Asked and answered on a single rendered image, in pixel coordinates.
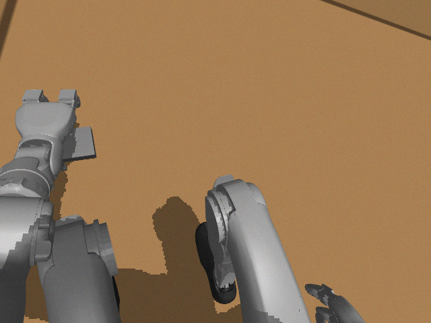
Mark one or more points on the right robot hand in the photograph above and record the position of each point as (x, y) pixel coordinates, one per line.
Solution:
(340, 310)

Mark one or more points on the right robot foot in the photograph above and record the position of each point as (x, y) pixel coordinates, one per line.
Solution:
(221, 295)

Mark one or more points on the left robot arm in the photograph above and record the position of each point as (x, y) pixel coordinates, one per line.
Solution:
(27, 227)

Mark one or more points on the small box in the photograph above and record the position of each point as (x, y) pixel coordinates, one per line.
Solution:
(79, 145)

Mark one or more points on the left robot hand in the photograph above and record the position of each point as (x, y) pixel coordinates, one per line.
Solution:
(38, 116)

